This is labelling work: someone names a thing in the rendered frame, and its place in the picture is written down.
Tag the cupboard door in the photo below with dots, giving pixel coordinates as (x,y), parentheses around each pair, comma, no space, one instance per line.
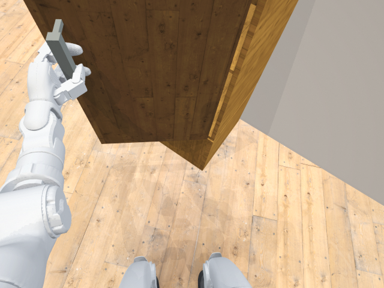
(158,67)

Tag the robot thigh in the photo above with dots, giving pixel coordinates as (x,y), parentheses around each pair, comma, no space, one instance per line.
(220,272)
(140,274)

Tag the robot left thigh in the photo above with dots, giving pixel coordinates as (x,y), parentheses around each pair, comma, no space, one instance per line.
(140,274)

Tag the robot left upper arm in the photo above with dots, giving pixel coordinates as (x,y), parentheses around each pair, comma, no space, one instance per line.
(31,220)

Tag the handle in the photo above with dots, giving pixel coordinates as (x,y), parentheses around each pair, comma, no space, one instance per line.
(60,50)

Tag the robot right thigh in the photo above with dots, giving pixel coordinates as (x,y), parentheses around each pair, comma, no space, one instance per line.
(220,272)

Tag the left robot hand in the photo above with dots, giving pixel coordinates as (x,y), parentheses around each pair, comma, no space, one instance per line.
(46,84)

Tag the robot left forearm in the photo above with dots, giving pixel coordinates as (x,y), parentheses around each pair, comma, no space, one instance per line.
(41,159)

